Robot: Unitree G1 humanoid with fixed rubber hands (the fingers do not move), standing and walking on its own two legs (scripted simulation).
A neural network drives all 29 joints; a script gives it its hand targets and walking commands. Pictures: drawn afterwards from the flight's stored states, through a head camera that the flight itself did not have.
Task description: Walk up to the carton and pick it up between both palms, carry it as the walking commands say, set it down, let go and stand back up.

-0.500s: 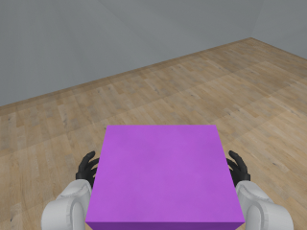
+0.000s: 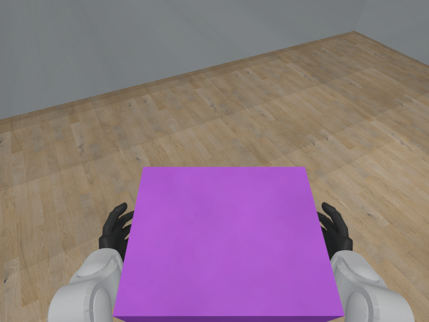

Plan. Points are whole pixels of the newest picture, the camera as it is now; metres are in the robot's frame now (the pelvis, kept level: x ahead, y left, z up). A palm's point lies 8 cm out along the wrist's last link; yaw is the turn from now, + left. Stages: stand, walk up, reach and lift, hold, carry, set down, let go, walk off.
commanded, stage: carry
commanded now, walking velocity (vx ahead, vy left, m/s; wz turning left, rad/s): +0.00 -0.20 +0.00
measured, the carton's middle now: (222, 260) +0.25 +0.00 +0.02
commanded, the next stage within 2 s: none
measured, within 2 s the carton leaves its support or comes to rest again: neither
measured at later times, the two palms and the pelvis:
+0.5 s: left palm (156, 293) +0.18 +0.10 +0.07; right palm (396, 295) +0.18 -0.24 +0.08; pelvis -0.04 -0.08 +0.00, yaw +0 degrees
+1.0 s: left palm (215, 316) +0.15 +0.02 +0.07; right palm out of the picture +0.15 -0.33 +0.08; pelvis -0.07 -0.15 +0.00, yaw +1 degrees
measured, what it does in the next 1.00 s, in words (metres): steps to the right: left foot, then right foot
